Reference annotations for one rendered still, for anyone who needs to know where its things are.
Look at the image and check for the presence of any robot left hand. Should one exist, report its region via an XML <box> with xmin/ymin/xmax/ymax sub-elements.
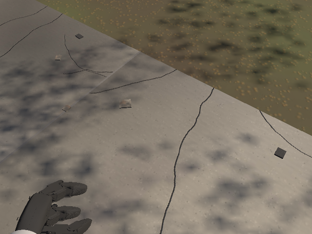
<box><xmin>15</xmin><ymin>179</ymin><xmax>92</xmax><ymax>234</ymax></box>

